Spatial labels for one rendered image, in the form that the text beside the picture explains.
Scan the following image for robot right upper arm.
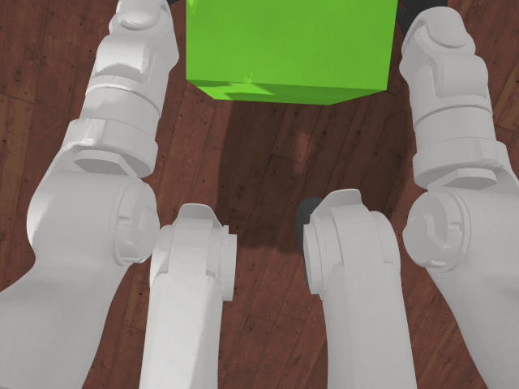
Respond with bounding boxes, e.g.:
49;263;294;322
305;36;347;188
402;186;519;389

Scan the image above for carton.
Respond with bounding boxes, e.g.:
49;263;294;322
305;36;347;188
186;0;398;105

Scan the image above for right robot forearm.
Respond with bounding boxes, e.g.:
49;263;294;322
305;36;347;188
399;6;519;196

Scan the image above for robot left upper arm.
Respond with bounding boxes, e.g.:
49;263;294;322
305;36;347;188
0;170;160;389

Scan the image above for left robot forearm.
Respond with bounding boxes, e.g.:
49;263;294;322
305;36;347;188
27;0;179;244

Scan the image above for left robot shin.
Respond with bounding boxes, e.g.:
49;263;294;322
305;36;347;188
150;203;223;289

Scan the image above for robot right thigh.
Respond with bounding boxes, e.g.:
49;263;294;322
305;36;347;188
303;204;417;389

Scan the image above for right robot hand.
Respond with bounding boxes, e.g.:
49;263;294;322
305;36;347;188
396;0;448;38

